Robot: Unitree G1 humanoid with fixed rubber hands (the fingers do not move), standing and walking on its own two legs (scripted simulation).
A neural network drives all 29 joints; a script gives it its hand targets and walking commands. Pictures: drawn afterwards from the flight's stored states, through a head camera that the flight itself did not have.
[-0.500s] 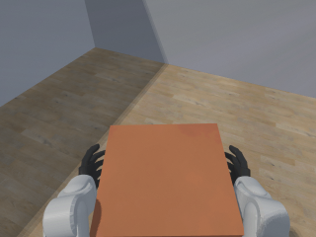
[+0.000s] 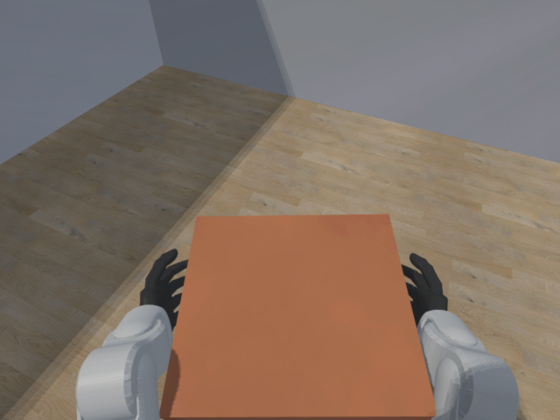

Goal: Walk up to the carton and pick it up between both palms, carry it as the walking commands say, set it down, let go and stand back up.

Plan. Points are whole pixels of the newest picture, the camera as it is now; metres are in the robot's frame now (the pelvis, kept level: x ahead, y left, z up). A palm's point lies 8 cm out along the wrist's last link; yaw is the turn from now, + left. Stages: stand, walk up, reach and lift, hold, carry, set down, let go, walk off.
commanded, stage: carry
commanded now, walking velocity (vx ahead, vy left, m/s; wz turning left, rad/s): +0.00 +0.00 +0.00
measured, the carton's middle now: (293, 339) +0.23 -0.01 +0.02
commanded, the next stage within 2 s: none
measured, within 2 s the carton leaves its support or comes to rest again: neither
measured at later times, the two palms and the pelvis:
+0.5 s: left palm (114, 305) +0.24 +0.21 +0.09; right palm (382, 302) +0.24 -0.11 +0.10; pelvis +0.00 +0.04 +0.01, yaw +1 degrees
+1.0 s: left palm (125, 295) +0.26 +0.21 +0.08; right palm (375, 294) +0.27 -0.12 +0.08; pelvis +0.01 +0.05 +0.01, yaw +1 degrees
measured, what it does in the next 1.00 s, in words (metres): stands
